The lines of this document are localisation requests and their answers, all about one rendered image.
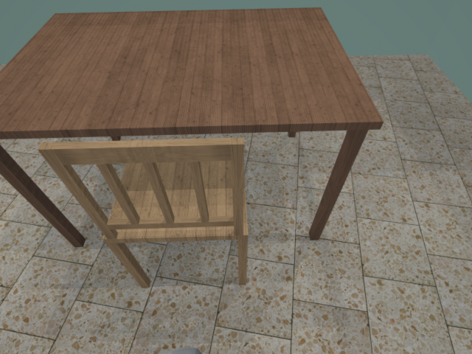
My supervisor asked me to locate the chair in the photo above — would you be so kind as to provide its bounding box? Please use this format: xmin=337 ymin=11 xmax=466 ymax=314
xmin=38 ymin=137 xmax=248 ymax=288

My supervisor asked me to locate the table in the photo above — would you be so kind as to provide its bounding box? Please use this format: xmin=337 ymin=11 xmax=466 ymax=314
xmin=0 ymin=7 xmax=384 ymax=247

